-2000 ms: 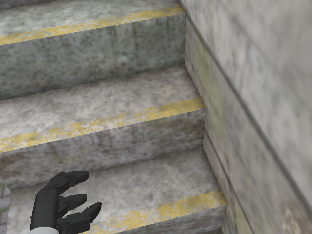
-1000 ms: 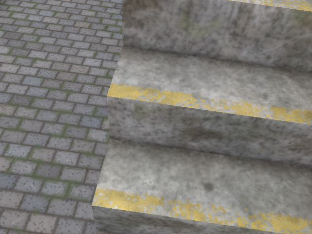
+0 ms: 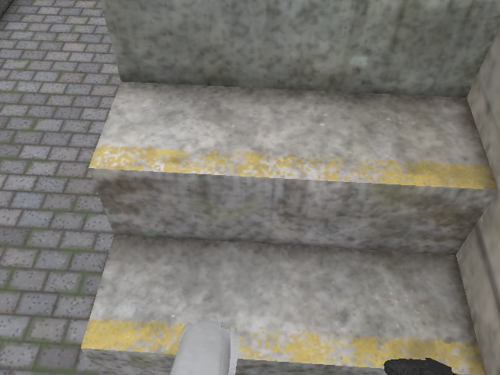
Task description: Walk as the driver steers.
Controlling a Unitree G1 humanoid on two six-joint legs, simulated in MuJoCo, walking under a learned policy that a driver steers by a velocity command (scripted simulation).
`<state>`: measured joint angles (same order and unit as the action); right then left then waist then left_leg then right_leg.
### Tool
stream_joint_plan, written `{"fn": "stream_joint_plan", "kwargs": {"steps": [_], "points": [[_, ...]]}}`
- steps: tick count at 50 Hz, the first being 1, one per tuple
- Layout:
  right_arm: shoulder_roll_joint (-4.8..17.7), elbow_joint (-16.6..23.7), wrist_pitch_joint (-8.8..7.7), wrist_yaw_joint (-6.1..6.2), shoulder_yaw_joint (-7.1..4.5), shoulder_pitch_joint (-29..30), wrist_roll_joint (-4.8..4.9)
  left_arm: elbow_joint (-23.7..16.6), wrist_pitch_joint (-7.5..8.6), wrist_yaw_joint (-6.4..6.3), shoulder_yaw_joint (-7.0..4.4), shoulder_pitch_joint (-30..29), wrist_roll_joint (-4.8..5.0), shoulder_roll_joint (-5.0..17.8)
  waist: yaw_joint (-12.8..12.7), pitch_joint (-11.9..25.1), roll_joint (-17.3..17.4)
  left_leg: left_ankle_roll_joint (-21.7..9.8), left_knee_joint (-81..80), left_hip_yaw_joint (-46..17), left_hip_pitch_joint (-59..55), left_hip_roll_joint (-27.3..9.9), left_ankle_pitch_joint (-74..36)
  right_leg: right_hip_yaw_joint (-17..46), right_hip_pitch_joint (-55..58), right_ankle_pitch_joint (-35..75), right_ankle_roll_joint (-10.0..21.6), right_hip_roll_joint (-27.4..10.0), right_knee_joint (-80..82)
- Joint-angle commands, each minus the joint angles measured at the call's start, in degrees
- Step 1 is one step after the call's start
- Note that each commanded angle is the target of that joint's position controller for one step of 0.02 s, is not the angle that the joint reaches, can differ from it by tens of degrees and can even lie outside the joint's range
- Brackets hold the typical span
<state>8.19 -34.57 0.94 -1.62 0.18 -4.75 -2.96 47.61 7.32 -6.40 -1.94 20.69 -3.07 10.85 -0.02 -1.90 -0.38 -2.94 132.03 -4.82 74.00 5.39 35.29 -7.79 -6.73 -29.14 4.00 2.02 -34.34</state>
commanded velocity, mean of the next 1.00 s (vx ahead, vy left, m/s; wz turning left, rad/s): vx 0.50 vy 0.00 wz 0.00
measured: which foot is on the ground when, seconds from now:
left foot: up 0.00-0.10, down 0.12-0.56, up 0.58-1.00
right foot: down 0.00-0.16, up 0.18-0.54, down 0.56-1.00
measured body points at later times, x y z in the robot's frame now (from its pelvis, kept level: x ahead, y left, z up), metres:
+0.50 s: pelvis +0.27 -0.03 +0.25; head +0.31 -0.05 +0.69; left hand +0.57 +0.10 +0.23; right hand +0.20 -0.27 +0.10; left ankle +0.23 +0.13 -0.51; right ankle +0.40 -0.17 -0.22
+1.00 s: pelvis +0.47 -0.06 +0.44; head +0.48 -0.12 +0.89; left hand +0.45 +0.18 +0.33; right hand +0.69 -0.22 +0.34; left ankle +0.58 +0.09 +0.07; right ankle +0.44 -0.17 -0.31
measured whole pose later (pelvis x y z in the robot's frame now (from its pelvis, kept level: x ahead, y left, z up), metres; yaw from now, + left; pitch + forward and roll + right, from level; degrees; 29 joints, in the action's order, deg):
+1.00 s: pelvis +0.47 -0.06 +0.44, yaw -1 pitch -1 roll +3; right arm 5.2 -35.6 3.2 -2.7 0.7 -0.4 -2.5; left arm 54.8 7.9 -4.5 -0.2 27.2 1.5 5.5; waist 0.9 -1.6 5.6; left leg -4.3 127.4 0.1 80.1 -2.2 14.8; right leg -0.7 -8.4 -16.8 2.3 -4.5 -25.1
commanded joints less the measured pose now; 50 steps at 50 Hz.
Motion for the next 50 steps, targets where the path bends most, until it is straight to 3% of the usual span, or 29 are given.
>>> {"fn": "stream_joint_plan", "kwargs": {"steps": [1,2,3,4,6,7,8,9,10,13,15,20,21,23,24,25,26,27,28,29,30,31,33,35,37,41,42,45,50], "points": [[-1.44,16.12,0.60,-0.71,2.54,20.14,-0.48,2.35,-0.05,-0.06,-1.17,7.01,1.68,5.88,-1.05,-3.85,-2.46,-0.32,-14.56,5.66,10.66,-5.66,0.81,13.10,5.21,33.19,7.01,-15.27,26.44],[-1.87,17.73,1.14,-0.81,2.85,22.25,-0.32,3.65,-0.18,-0.30,-0.92,7.75,1.61,5.77,-1.23,-4.14,-0.58,-0.65,-22.40,8.09,5.85,-6.58,-0.98,10.97,4.44,39.41,6.46,-14.86,30.31],[-2.68,15.72,1.67,-1.68,4.09,14.63,0.48,1.64,-0.77,-0.20,-1.01,0.05,3.04,6.56,3.41,1.30,-1.58,-4.38,-49.75,10.18,-24.98,-5.62,0.89,1.76,-6.79,60.54,5.51,-12.21,32.63],[1.22,12.44,1.19,-2.43,2.14,11.11,2.47,0.35,0.25,0.62,-0.46,4.34,4.80,7.62,1.34,7.74,0.18,-5.15,-56.73,16.18,-44.85,2.25,3.93,3.71,-9.87,92.15,5.98,-13.56,25.18],[4.30,6.19,3.34,-0.99,-1.00,-10.99,1.87,-0.79,3.29,1.70,-2.58,-0.03,6.32,16.19,13.48,21.95,-11.24,-7.62,-61.60,11.96,-57.53,4.10,-4.37,6.96,0.73,132.00,5.11,-21.30,2.91],[6.65,0.99,2.38,-0.93,-1.95,-19.41,0.33,-3.46,3.03,3.97,-3.38,-5.15,9.14,18.77,18.67,24.28,-5.94,-8.49,-72.46,9.40,-68.70,6.09,-16.10,5.14,-7.55,125.26,5.32,-15.74,-8.24],[9.52,-2.60,0.90,-0.05,-3.55,-19.51,0.06,-5.72,2.56,5.96,-2.94,-5.82,8.57,15.22,16.89,22.04,7.14,-17.39,-83.02,-11.93,-78.95,-5.46,-9.69,5.84,-29.49,85.35,2.36,-5.38,-34.31],[14.27,-2.26,1.35,0.89,-5.73,-18.86,-0.01,-6.83,2.32,7.81,-2.22,-12.23,5.29,10.61,16.57,26.14,18.56,-22.20,-102.82,-40.00,-70.50,-18.51,-9.26,8.48,-30.40,32.97,0.91,7.04,-65.72],[13.06,-2.66,0.95,1.07,-5.75,-14.41,-0.06,-9.57,1.77,8.26,-0.98,-13.71,1.98,4.27,11.50,22.94,5.91,-19.57,-104.79,-41.79,-63.77,-18.35,-4.74,21.18,-33.32,28.87,1.77,4.87,-82.54],[6.99,-10.90,-4.17,0.93,-4.45,-8.60,0.71,-15.04,-0.99,5.24,1.37,-12.89,-0.59,-4.31,0.37,1.93,2.11,-11.74,-105.46,-28.49,-47.03,-18.53,2.13,23.32,-51.98,18.41,3.71,2.38,-98.44],[3.82,-14.48,-6.35,0.59,-3.29,-8.45,0.69,-14.20,-3.35,3.53,1.98,-7.78,1.27,-5.40,-4.60,-1.44,-0.65,-7.92,-109.22,-16.23,-45.10,-18.76,-10.97,20.95,-54.76,14.65,3.34,1.10,-97.83],[8.35,-22.00,-10.50,-0.71,-3.30,-14.07,1.97,-21.14,-5.60,-0.08,2.52,-23.33,5.58,-6.43,-3.27,-9.52,1.56,-8.60,-124.34,-0.62,-47.71,-20.40,-25.06,15.90,-69.34,3.28,3.75,0.79,-102.09],[8.45,-23.10,-10.17,-0.75,-3.20,-14.31,3.46,-23.21,-5.76,0.10,3.06,-25.75,5.38,-5.92,-4.60,-8.99,1.52,-6.49,-126.29,4.32,-46.07,-17.44,-24.35,12.50,-65.20,4.21,3.99,-1.18,-90.07],[11.08,-23.25,-10.06,1.01,-3.54,-17.62,4.06,-24.63,-5.92,1.31,2.51,-28.01,4.75,-2.25,-2.07,-3.80,3.30,-7.76,-133.22,5.98,-54.74,-17.59,-35.01,5.16,-60.26,4.80,3.41,-4.56,-76.10],[12.48,-23.15,-9.33,1.97,-3.76,-19.80,5.81,-24.47,-6.46,2.13,3.60,-27.38,4.28,-2.60,-2.07,-0.28,2.72,-8.59,-138.97,7.66,-56.53,-17.38,-45.25,-0.60,-48.80,4.15,4.47,-7.17,-58.09],[11.87,-22.19,-7.99,2.51,-3.84,-17.07,6.57,-22.87,-6.52,1.88,4.64,-24.62,6.31,-4.52,-4.40,5.65,6.53,-10.42,-136.46,10.48,-51.60,-15.60,-67.66,-2.66,-27.83,3.90,4.97,-4.00,-43.36],[15.46,-19.36,-8.57,2.70,-4.85,-17.43,7.20,-15.25,-6.41,1.61,2.01,-9.06,6.42,-0.84,-7.73,19.07,9.00,-10.64,-124.41,7.78,-58.48,-16.55,-106.28,-5.01,-12.50,5.06,2.99,2.70,-44.64],[22.52,-19.43,-9.83,1.61,-7.22,-13.33,8.04,-11.02,-6.18,1.54,0.88,4.09,6.28,2.59,-14.57,25.96,13.46,-7.91,-109.15,8.64,-68.13,-17.86,-115.73,1.46,-7.01,7.13,2.14,2.36,-33.11],[19.76,-18.40,-9.06,0.04,-7.33,-14.12,6.67,-7.15,-5.82,1.69,-1.06,7.59,4.01,8.76,-13.93,28.41,5.99,-6.24,-89.90,7.60,-69.18,-14.23,-100.50,14.85,-6.94,-2.17,2.57,2.36,-17.63],[12.30,-14.81,-7.00,-3.41,-6.84,-16.61,4.24,-5.45,-6.63,1.21,-2.46,5.65,2.24,16.39,-8.66,30.22,-20.87,-3.22,-70.29,2.58,-52.15,-3.47,-50.38,48.43,0.21,-17.69,8.42,-8.39,5.96],[7.63,-16.46,-6.54,-4.61,-6.56,-15.95,1.53,-5.30,-7.30,0.20,-3.60,-1.59,4.29,17.83,-5.40,29.98,-17.59,-1.90,-42.56,-7.35,-40.88,2.78,-34.05,70.69,0.33,-43.20,9.04,-14.06,22.65],[3.82,-13.53,-6.28,-4.57,-6.01,-13.22,1.49,-5.51,-7.09,-0.19,-4.55,-9.68,4.55,17.93,-0.97,21.88,-4.37,0.89,-19.31,-14.04,-31.56,5.59,-37.20,74.78,-4.82,-34.10,5.78,-17.53,24.76],[-1.64,-11.63,-3.67,-3.61,-2.74,-12.33,-0.98,-0.34,-5.18,1.43,-2.43,-12.34,5.15,8.63,4.64,9.37,3.42,0.75,-11.20,-13.87,-27.20,4.66,-38.90,55.36,-19.12,-17.50,4.27,-17.21,11.00],[1.80,-11.43,-2.11,-2.81,-2.67,-11.95,-0.43,3.68,-4.33,2.58,-0.72,-12.05,4.04,1.76,5.03,6.24,2.38,0.20,-11.96,-12.55,-22.55,4.62,-36.43,37.69,-18.26,-5.36,3.22,-14.64,3.95],[4.26,-10.60,-2.21,-2.26,-3.18,-8.86,0.27,4.03,-2.25,3.19,-1.21,-7.78,3.80,3.28,2.68,4.06,1.91,-0.65,-11.32,-11.45,-17.53,5.54,-29.83,29.72,-12.54,7.66,3.40,-15.32,6.71],[0.11,-6.23,-0.78,-1.72,-1.34,-0.27,0.25,4.45,-0.03,4.76,-0.38,0.09,4.61,3.24,1.67,-3.27,-2.35,-2.01,-9.99,-5.55,0.37,2.33,-19.25,21.10,-9.47,3.52,4.58,-15.47,13.73],[-2.22,-5.28,-0.24,-1.38,-0.78,-0.79,-0.21,5.44,0.10,4.09,0.24,3.38,4.12,2.01,2.09,-1.76,-10.15,-3.39,0.23,-0.86,1.82,1.91,-20.14,19.76,-9.33,0.40,7.19,-13.25,15.03],[-2.67,0.92,0.35,0.30,0.00,6.19,0.06,3.75,1.98,3.25,0.78,3.96,4.37,2.21,3.60,-7.77,-12.98,-2.59,7.89,0.04,14.11,-3.27,-18.73,21.13,-10.48,-4.93,9.19,-15.59,21.85],[-2.86,8.59,2.16,-1.83,0.52,16.83,0.58,4.96,0.99,0.17,-0.52,9.27,4.59,4.39,-0.54,-4.91,-7.92,-0.93,-10.57,7.96,11.62,-11.28,-19.73,19.00,-1.56,1.63,9.23,-15.55,30.29]]}}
